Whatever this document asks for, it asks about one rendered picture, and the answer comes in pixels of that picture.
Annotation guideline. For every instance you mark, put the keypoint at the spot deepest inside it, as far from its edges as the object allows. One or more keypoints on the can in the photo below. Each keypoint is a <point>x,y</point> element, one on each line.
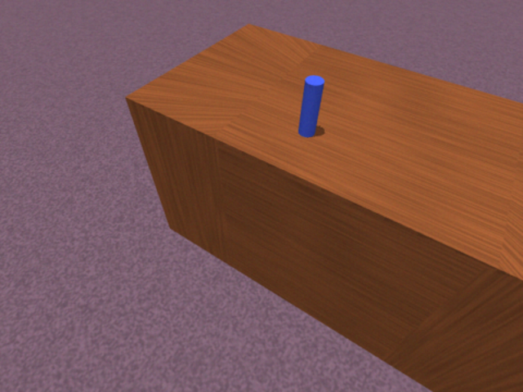
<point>311,99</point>

